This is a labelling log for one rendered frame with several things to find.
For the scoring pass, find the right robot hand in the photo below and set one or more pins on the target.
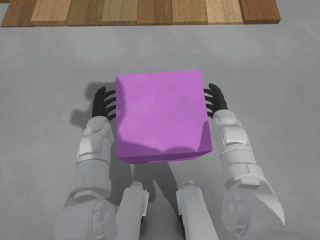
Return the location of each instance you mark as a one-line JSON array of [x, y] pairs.
[[217, 99]]

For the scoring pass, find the left robot hand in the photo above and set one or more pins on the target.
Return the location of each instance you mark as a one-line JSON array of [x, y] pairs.
[[99, 105]]

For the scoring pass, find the robot right thigh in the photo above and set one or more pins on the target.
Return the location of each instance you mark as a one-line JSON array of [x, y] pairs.
[[197, 221]]

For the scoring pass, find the robot right forearm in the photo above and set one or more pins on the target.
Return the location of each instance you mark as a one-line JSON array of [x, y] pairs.
[[239, 168]]

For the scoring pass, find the robot left upper arm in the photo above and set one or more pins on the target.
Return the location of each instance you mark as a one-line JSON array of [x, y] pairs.
[[90, 220]]

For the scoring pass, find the robot right upper arm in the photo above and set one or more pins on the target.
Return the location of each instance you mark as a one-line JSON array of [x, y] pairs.
[[252, 214]]

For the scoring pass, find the robot left shin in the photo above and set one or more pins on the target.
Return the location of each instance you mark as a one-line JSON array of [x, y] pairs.
[[135, 183]]

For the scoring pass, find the robot left forearm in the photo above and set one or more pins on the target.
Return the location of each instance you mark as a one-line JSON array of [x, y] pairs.
[[92, 169]]

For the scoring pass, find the carton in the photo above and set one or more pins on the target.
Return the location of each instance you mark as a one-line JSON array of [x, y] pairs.
[[161, 117]]

